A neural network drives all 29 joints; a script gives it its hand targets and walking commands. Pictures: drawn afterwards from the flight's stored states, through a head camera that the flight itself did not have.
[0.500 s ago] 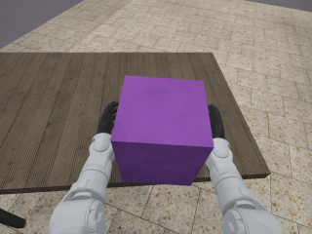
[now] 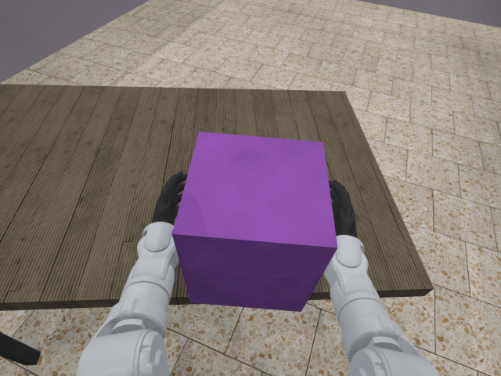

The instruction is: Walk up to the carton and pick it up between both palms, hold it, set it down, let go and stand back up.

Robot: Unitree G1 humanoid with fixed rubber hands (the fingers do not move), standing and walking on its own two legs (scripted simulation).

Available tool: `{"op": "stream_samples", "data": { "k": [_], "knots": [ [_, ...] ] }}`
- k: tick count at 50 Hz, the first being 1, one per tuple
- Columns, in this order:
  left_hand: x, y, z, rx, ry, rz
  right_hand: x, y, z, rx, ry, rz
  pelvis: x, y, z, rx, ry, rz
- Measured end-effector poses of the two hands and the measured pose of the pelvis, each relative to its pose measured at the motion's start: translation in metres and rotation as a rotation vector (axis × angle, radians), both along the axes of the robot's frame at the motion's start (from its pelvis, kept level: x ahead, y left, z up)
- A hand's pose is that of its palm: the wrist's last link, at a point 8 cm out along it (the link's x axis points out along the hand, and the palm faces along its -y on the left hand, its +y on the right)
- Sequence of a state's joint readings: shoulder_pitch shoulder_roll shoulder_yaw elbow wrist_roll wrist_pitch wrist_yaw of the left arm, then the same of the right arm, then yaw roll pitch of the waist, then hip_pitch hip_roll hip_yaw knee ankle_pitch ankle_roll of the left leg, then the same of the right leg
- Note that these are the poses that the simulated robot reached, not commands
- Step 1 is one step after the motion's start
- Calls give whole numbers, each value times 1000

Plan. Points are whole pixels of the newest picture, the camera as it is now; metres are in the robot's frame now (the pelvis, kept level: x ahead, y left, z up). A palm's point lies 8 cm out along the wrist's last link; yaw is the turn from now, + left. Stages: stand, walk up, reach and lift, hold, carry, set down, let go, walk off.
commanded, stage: reach and lift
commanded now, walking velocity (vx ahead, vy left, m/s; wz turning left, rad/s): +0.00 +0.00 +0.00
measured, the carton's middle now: (253, 227) +0.36 +0.02 +0.01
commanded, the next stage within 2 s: none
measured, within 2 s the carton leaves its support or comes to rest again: leaves its support in 0.40 s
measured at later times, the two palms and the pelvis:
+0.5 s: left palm (167, 207) +0.37 +0.16 +0.05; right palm (347, 223) +0.34 -0.14 +0.06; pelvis +0.00 +0.00 +0.00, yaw +0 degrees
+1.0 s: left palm (169, 201) +0.37 +0.16 +0.07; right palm (352, 224) +0.34 -0.14 +0.06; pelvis -0.01 +0.00 +0.00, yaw +1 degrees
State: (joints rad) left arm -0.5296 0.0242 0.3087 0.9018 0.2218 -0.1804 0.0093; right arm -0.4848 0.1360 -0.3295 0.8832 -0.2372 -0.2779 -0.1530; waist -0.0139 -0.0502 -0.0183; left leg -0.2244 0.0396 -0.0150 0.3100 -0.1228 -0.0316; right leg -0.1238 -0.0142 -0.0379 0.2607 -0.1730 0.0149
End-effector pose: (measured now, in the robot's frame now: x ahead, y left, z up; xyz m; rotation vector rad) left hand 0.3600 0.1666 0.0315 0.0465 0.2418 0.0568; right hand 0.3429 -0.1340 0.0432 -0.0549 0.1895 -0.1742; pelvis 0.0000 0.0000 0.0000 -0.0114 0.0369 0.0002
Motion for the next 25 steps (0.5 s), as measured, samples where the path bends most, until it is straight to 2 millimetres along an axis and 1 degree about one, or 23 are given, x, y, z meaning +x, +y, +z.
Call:
{"op": "stream_samples", "data": {
  "k": [17, 21, 25],
  "knots": [
    [2, -1, 2, 14, -8, -9, 0, -2, -1, -10, -27, -3, 7, -1, 0, -2, -7, 6],
    [3, -3, 8, 14, -41, -15, -1, -3, 4, -10, -60, -9, 7, 0, 0, -5, 5, 3],
    [6, -4, 22, 11, -102, -15, 0, -4, 15, -19, -120, -10, 4, 1, 0, -8, -1, 4]
  ]
}}
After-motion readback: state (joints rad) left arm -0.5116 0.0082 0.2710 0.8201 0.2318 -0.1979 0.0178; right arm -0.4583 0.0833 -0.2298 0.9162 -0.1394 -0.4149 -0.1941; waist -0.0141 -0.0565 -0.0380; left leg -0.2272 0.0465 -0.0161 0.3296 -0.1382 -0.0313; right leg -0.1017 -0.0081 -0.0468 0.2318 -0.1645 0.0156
